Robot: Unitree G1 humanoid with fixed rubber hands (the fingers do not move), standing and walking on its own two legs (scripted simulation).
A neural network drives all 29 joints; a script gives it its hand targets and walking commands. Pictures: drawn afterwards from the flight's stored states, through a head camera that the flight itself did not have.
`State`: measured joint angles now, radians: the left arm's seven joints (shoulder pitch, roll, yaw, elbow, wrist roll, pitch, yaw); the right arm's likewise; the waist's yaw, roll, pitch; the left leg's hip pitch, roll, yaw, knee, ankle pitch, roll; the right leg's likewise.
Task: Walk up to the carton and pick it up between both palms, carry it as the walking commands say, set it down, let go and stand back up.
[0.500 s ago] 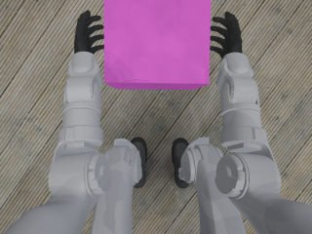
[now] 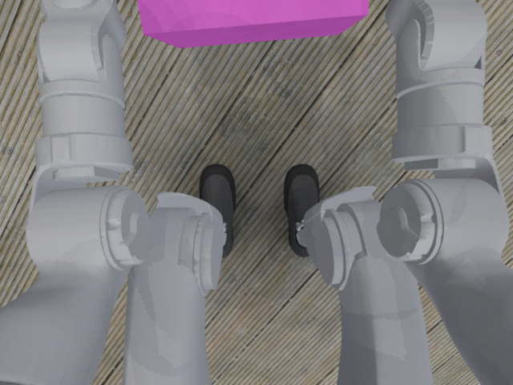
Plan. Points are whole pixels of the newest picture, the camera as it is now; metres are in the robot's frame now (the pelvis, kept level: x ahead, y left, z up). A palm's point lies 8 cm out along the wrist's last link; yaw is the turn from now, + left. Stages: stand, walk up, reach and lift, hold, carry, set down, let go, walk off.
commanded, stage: set down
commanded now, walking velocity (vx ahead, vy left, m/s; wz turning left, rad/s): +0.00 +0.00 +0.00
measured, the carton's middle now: out of the picture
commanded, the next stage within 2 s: none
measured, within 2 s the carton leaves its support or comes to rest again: rests again in 1.44 s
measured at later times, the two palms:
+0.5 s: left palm out of the picture +0.55 +0.18 -0.27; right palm out of the picture +0.56 -0.14 -0.25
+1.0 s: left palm out of the picture +0.56 +0.18 -0.27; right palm out of the picture +0.57 -0.14 -0.26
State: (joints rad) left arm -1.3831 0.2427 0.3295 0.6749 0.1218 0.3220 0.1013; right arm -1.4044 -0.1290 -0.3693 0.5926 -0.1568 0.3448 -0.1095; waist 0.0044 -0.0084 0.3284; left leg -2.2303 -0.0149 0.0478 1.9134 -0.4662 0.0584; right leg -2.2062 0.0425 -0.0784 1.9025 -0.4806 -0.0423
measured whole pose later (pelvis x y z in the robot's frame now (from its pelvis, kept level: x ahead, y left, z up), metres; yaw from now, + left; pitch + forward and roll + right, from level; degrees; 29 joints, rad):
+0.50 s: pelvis +0.00 +0.00 -0.05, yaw +0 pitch +37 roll -2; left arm -1.54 0.34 0.22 0.98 0.02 0.27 0.06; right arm -1.57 -0.24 -0.38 0.92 -0.15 0.29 -0.06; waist 0.00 -0.01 0.51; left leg -2.23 -0.01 0.06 2.12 -0.53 0.06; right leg -2.21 0.05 -0.09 2.10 -0.54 -0.04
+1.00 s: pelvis +0.01 +0.00 -0.06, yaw +0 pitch +35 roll -2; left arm -1.55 0.35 0.22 1.05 0.00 0.20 0.07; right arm -1.57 -0.27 -0.30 0.99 -0.08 0.22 -0.07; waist 0.00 -0.01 0.52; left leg -2.23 -0.01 0.06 2.19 -0.57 0.06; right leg -2.21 0.04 -0.10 2.18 -0.58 -0.06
